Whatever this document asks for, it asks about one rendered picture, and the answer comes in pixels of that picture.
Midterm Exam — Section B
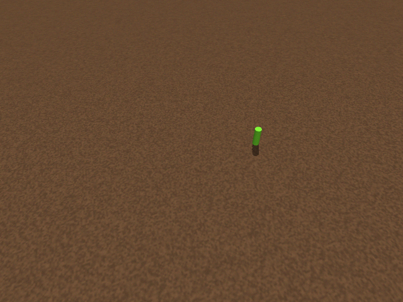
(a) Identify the can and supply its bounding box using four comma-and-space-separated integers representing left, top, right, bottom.
253, 127, 262, 145

